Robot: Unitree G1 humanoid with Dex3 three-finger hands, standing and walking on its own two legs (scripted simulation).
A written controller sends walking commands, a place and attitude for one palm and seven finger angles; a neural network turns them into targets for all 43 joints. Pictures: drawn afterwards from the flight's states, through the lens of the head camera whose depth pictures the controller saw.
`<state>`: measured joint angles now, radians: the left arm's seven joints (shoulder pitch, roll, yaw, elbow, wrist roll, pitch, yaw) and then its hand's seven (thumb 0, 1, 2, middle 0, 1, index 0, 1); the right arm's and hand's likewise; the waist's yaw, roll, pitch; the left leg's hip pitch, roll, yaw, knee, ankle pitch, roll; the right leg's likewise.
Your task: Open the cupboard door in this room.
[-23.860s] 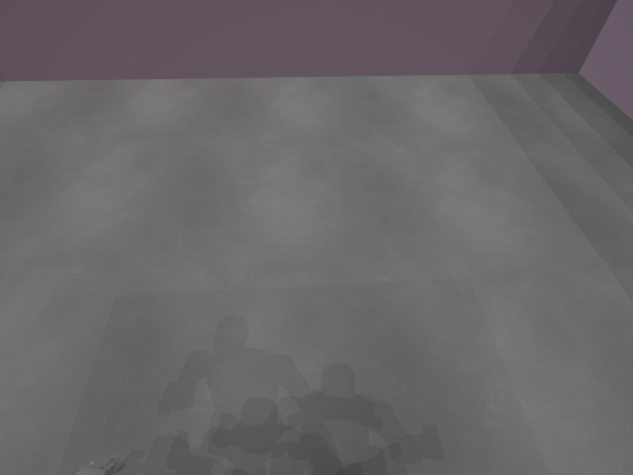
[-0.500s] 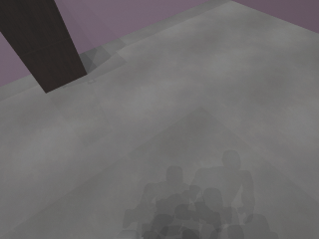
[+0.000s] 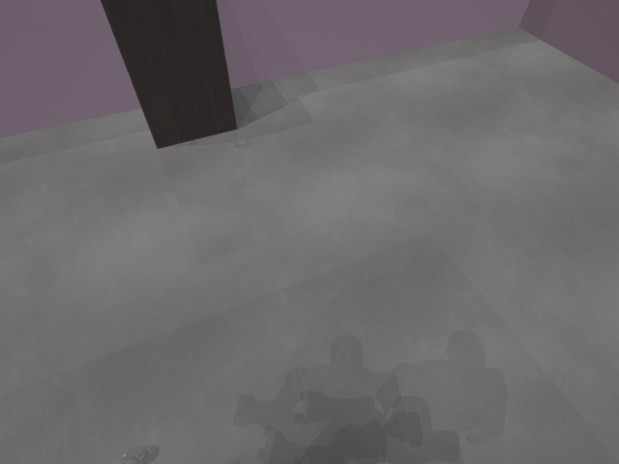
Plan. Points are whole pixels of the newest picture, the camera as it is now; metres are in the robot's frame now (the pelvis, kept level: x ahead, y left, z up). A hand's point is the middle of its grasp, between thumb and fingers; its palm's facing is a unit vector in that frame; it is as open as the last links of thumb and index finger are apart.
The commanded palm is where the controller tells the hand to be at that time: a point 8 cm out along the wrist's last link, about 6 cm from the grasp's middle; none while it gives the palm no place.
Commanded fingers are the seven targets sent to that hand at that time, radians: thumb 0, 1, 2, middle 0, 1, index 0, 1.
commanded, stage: turn or walk to find it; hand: left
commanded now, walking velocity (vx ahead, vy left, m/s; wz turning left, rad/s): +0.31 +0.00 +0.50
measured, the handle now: out of the picture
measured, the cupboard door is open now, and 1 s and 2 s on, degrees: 0 0 0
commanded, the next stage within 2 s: stand and wait in 1.46 s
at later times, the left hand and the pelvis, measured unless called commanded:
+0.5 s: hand out of the picture -0.03 +0.14 -0.16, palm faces +0.38 -0.90 -0.20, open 7.4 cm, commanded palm none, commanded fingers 0.00 0.90 0.90 -0.20 -0.30 -0.20 -0.30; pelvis +0.11 +0.01 -0.01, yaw +18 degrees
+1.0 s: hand (132, 324) +0.35 +0.33 -0.15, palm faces +0.38 -0.91 -0.17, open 7.4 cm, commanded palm none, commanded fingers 0.00 0.90 0.90 -0.20 -0.30 -0.20 -0.30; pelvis +0.30 +0.12 +0.00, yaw +24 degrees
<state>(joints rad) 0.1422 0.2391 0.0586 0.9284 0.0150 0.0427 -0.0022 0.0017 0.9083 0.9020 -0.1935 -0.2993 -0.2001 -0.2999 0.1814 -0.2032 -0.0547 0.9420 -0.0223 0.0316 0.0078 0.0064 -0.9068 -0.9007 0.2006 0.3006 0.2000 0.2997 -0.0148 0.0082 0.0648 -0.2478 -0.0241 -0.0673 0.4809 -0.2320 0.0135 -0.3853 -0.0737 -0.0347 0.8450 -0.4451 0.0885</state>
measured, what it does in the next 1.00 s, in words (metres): walks ahead, turning left: right foot, then left foot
